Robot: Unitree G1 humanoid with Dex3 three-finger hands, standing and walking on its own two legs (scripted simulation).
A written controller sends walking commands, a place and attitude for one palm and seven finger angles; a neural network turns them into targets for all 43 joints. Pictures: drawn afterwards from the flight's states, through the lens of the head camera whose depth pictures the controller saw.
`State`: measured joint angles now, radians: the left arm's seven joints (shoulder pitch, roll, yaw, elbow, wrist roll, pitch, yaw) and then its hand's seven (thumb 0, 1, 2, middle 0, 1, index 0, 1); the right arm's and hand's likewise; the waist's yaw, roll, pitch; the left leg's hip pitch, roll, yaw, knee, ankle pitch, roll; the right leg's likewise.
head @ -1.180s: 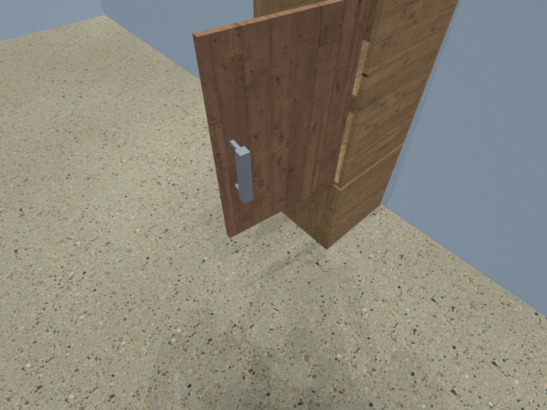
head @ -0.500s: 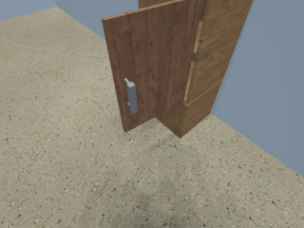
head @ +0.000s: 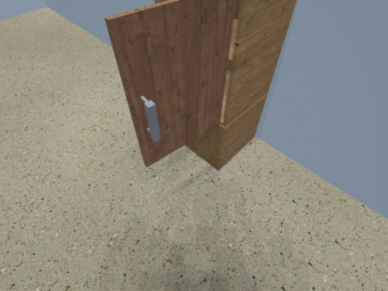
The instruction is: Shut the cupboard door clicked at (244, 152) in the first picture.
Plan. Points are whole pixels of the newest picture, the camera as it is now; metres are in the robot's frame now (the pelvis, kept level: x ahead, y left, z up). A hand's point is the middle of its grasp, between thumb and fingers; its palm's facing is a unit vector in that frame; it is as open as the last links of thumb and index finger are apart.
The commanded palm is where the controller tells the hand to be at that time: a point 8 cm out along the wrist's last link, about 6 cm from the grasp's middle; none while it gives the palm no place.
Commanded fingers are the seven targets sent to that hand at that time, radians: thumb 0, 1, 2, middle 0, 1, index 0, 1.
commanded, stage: walk to a spot facing it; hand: left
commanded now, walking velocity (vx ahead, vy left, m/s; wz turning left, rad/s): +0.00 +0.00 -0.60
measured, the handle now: (149, 119) +0.62 +0.19 -0.07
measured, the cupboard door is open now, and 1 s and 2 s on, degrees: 82 82 82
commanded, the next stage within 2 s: none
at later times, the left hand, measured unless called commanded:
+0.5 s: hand out of the picture +0.06 +0.15 -0.16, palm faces -0.19 -0.94 -0.27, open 7.4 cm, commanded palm none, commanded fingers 0.00 0.90 0.90 -0.20 -0.30 -0.20 -0.30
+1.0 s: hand (154, 268) +0.20 +0.11 -0.16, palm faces -0.53 -0.81 -0.25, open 7.4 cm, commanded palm none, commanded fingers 0.00 0.90 0.90 -0.20 -0.30 -0.20 -0.30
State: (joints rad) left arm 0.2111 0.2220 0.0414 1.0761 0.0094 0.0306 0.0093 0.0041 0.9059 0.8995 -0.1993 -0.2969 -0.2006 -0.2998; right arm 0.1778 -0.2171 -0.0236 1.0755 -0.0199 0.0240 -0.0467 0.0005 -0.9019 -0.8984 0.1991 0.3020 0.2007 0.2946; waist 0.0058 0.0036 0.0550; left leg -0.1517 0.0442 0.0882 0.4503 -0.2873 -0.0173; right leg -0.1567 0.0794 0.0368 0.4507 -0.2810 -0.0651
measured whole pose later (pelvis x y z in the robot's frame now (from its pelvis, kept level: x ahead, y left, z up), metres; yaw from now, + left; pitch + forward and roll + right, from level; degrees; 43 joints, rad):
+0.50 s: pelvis -0.02 -0.04 +0.00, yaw -16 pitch +1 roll +3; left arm 0.25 0.20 0.07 0.94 0.02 0.03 0.00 0.00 0.90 0.90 -0.20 -0.30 -0.20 -0.30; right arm 0.08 -0.22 -0.06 0.92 -0.01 0.06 -0.03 0.00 -0.90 -0.90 0.20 0.30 0.20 0.29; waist 0.03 -0.01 0.11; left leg -0.47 0.03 -0.03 1.02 -0.40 -0.07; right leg -0.27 0.09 0.11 0.47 -0.22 -0.09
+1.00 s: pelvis -0.01 -0.02 -0.01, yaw -34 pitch +1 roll -2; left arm 0.13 0.29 0.09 0.88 0.02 0.06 -0.05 0.01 0.91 0.90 -0.20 -0.30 -0.20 -0.30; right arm 0.21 -0.24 -0.03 0.88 -0.04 0.02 -0.03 0.00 -0.90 -0.90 0.20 0.30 0.20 0.30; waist 0.01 0.01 0.13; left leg -0.21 0.14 0.08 0.56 -0.35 -0.06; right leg -0.39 -0.01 -0.05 0.75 -0.41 0.03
